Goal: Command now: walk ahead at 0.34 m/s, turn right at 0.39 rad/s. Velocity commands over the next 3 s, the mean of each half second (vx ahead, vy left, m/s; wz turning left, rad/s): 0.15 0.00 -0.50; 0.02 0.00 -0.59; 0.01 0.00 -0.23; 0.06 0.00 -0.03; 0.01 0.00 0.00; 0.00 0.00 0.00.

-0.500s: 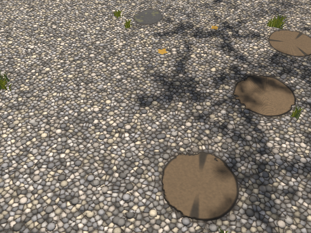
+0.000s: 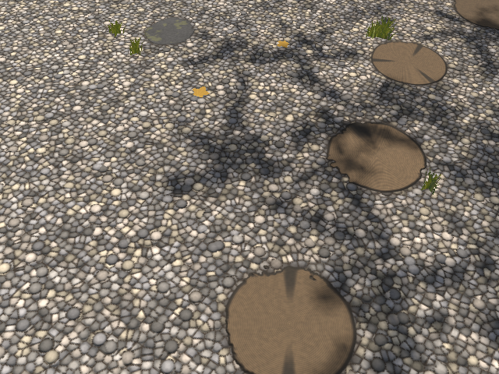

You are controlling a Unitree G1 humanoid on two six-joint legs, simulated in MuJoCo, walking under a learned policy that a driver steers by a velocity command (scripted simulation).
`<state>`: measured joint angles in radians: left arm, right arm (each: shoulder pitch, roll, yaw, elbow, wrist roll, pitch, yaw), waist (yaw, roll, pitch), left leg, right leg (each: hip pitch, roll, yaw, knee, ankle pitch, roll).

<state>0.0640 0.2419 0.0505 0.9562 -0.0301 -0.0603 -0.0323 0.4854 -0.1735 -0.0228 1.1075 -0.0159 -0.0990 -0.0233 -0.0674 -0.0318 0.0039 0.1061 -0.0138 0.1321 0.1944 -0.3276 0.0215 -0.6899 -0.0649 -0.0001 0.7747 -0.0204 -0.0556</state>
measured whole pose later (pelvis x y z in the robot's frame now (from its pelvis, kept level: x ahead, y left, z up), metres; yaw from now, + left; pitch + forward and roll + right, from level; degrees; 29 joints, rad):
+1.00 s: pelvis +0.22 -0.01 +0.00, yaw -35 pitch +2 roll +0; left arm 0.15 0.29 0.08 0.65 -0.02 0.07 -0.01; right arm 0.16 -0.28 -0.07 0.71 0.00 0.00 -0.04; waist -0.02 0.00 0.05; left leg -0.26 0.10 0.11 0.47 -0.23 -0.03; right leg -0.42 -0.02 -0.01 0.77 -0.36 0.06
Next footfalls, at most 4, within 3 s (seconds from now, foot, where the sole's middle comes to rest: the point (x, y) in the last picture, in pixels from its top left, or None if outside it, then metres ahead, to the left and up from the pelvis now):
0.14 right None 0.26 -0.11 -0.77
0.62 left None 0.34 0.08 -0.77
1.06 right None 0.18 -0.14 -0.77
1.44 left None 0.33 0.04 -0.77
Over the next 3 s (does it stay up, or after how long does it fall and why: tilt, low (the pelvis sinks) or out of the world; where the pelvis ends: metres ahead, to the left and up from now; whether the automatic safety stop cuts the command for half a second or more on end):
stays up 0.21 -0.04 0.00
